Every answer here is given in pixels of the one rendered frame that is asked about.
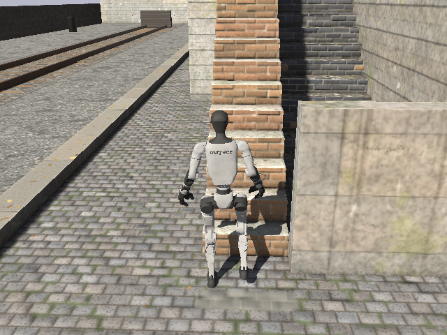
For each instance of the stairs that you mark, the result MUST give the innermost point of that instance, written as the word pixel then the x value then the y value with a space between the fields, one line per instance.
pixel 246 85

